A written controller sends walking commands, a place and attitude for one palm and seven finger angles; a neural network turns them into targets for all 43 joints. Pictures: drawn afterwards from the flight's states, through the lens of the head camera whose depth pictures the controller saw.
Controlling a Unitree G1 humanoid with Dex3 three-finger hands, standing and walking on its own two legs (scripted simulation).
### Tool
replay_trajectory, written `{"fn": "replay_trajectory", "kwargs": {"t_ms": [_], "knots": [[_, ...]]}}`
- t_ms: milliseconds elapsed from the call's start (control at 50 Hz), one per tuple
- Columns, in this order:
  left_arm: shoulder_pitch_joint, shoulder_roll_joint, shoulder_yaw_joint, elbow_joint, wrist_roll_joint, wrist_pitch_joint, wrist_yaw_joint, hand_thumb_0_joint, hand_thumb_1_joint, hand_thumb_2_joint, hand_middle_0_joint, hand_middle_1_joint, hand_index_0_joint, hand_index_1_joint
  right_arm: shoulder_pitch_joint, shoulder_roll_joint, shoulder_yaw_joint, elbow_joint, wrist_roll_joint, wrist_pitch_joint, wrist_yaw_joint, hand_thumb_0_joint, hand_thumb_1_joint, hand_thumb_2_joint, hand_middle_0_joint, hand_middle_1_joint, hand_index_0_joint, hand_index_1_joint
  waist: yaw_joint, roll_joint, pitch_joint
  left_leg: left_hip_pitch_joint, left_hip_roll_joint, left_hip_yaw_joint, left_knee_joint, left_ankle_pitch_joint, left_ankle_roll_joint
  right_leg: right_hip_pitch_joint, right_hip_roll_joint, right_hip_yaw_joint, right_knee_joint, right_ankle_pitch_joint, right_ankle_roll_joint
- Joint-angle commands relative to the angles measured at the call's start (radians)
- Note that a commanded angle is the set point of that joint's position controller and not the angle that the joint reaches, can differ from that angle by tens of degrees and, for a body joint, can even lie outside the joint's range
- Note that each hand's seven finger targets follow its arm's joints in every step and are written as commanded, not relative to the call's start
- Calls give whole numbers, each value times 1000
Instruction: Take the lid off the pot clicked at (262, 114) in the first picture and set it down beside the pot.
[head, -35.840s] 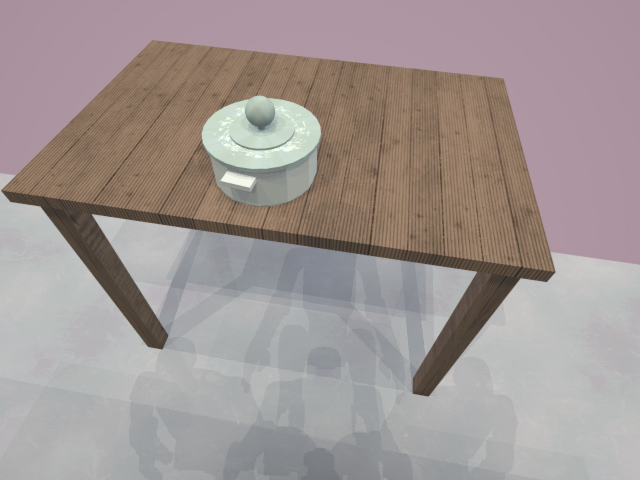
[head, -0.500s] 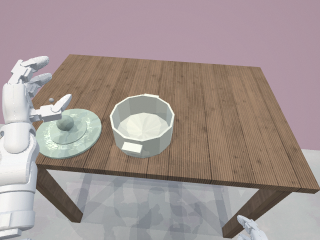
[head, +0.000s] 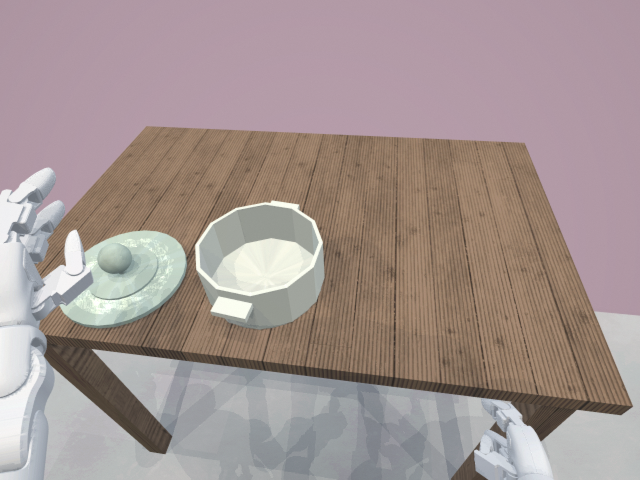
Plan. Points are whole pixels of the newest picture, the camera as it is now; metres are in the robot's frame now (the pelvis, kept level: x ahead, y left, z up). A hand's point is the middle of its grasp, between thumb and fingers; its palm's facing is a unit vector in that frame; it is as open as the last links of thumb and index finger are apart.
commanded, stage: draw the hand back to the body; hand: left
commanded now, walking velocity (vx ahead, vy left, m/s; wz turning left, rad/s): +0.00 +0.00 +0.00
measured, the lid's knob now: (114, 258) +0.42 +0.39 +0.01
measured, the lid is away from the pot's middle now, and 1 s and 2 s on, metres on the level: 0.25 0.25 0.25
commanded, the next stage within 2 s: step back with the hand held close in 0.80 s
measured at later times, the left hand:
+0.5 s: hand (54, 340) +0.19 +0.27 +0.16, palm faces +0.39 -0.86 -0.34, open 7.4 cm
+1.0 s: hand out of the picture +0.16 +0.32 +0.18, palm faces +0.41 -0.83 -0.38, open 7.4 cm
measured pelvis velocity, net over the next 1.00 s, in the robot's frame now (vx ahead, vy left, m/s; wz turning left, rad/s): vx -0.03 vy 0.07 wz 0.00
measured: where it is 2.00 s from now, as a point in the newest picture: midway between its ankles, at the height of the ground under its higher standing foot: outside the picture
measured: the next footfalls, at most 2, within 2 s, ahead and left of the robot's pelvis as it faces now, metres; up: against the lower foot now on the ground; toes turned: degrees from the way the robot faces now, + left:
none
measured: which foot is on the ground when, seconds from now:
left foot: down 0.00-1.00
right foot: down 0.00-1.00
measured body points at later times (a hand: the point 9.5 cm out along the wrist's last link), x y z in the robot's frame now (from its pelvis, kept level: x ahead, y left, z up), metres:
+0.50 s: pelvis -0.01 +0.02 +0.00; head -0.03 +0.00 +0.45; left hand +0.17 +0.31 +0.18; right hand +0.18 -0.20 -0.09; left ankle +0.00 +0.13 -0.74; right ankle -0.06 -0.06 -0.74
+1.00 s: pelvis -0.03 +0.07 +0.00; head -0.05 +0.07 +0.45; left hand +0.13 +0.36 +0.20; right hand +0.18 -0.14 -0.07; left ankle +0.00 +0.13 -0.74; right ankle -0.06 -0.06 -0.74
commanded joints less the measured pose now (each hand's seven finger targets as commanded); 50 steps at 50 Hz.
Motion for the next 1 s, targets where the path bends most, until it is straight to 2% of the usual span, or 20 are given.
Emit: {"fn": "replay_trajectory", "kwargs": {"t_ms": [0,40,100,140,200,240,320,340,400,440,500,620,740,780,880,900,920,940,960,980], "knots": [[-176,325,197,-224,-11,-69,24,0,900,900,-200,-300,-200,-300,-124,-101,-39,-139,-10,-46,-16,0,-900,-900,200,300,200,300,3,-89,-155,130,-12,41,23,234,55,-59,-142,67,-51,645,121],[-158,296,174,-279,-11,-82,17,0,900,900,-200,-300,-200,-300,-135,-93,-39,-148,-10,-44,-16,0,-900,-900,200,300,200,300,-1,-60,-170,142,-15,43,25,245,54,-48,-147,68,-49,656,119],[-122,172,38,-349,-11,-82,5,0,900,900,-200,-300,-200,-300,-149,-79,-31,-166,-9,-57,-13,0,-900,-900,200,300,200,300,-4,65,-157,198,-12,43,10,261,52,-91,-131,47,-61,540,101],[-71,164,35,-340,-11,-84,11,0,900,900,-200,-300,-200,-300,-143,-82,-36,-168,-10,-63,-14,0,-900,-900,200,300,200,300,-11,3,-125,197,-5,34,10,239,56,-126,-123,42,-80,468,99],[21,251,148,-283,-19,-75,18,0,900,900,-200,-300,-200,-300,-139,-92,-39,-151,-18,-46,-24,0,-900,-900,200,300,200,300,12,-120,-91,138,-6,29,3,204,57,-102,-129,58,-91,481,107],[13,261,155,-381,-16,-99,16,0,900,900,-200,-300,-200,-300,-148,-83,-40,-162,-19,-50,-23,0,-900,-900,200,300,200,300,9,-70,-135,161,-8,33,4,231,58,-79,-135,57,-82,499,99],[92,170,57,-466,-11,-108,11,0,900,900,-200,-300,-200,-300,-154,-69,-32,-175,-22,-75,-18,0,-900,-900,200,300,200,300,13,58,-141,211,-4,29,-5,266,52,-101,-122,38,-85,434,79],[107,138,22,-483,-7,-110,10,0,900,900,-200,-300,-200,-300,-152,-70,-33,-179,-21,-80,-13,0,-900,-900,200,300,200,300,1,46,-124,213,0,24,-8,259,53,-122,-116,29,-91,392,76],[203,181,87,-394,-14,-91,15,0,900,900,-200,-300,-200,-300,-137,-80,-38,-163,-24,-66,-21,0,-900,-900,200,300,200,300,14,-70,-49,165,8,17,-24,208,54,-145,-109,28,-115,324,77],[205,203,111,-449,-14,-105,16,0,900,900,-200,-300,-200,-300,-142,-77,-40,-167,-25,-65,-24,0,-900,-900,200,300,200,300,12,-50,-57,164,8,16,-24,198,54,-142,-113,31,-117,301,73],[229,153,49,-553,-6,-116,14,0,900,900,-200,-300,-200,-300,-153,-67,-30,-184,-28,-84,-22,0,-900,-900,200,300,200,300,18,47,-93,197,9,8,-30,211,48,-136,-110,23,-112,277,64],[391,141,60,-540,1,-94,21,0,900,900,-200,-300,-200,-300,-131,-69,-35,-177,-33,-87,-18,0,-900,-900,200,300,200,300,22,-38,-59,166,21,-4,-39,209,43,-144,-98,10,-111,255,61],[270,135,23,-646,14,-105,29,0,900,900,-200,-300,-200,-300,-133,-70,-30,-185,-31,-103,-20,0,-900,-900,200,300,200,300,0,26,-50,181,27,-28,-52,152,38,-171,-96,5,-115,170,54],[331,103,2,-617,19,-97,30,0,900,900,-200,-300,-200,-300,-128,-68,-25,-180,-35,-111,-17,0,-900,-900,200,300,200,300,11,36,-52,182,34,-47,-67,156,32,-166,-90,-8,-102,155,50],[344,126,40,-584,19,-81,34,0,900,900,-200,-300,-200,-300,-121,-72,-26,-178,-35,-95,-11,0,-900,-900,200,300,200,300,16,5,-30,134,44,-64,-96,121,23,-149,-82,-14,-93,138,45],[124,324,230,-762,27,-144,45,0,900,900,-200,-300,-200,-300,-131,-93,-28,-240,-30,-86,-12,0,-900,-900,200,300,200,300,3,30,26,50,57,-88,-76,14,65,-198,-127,120,-118,178,52],[213,252,190,-640,29,-163,43,0,900,900,-200,-300,-200,-300,-111,-75,-27,-201,-43,-85,-16,0,-900,-900,200,300,200,300,-3,-55,55,15,39,-101,-48,5,69,-206,-148,129,-130,182,46],[222,255,185,-660,32,-172,38,0,900,900,-200,-300,-200,-300,-119,-74,-28,-203,-41,-81,-7,0,-900,-900,200,300,200,300,-8,-58,49,32,39,-99,-35,14,70,-225,-164,148,-134,183,39],[316,183,137,-565,32,-159,29,0,900,900,-200,-300,-200,-300,-97,-74,-33,-201,-40,-77,-5,0,-900,-900,200,300,200,300,-14,-100,50,41,42,-101,-18,45,69,-241,-170,152,-129,192,42],[364,132,88,-559,37,-153,18,0,900,900,-200,-300,-200,-300,-87,-76,-38,-211,-37,-73,2,0,-900,-900,200,300,200,300,-19,-76,23,57,51,-95,-11,77,68,-241,-178,145,-116,210,49]]}}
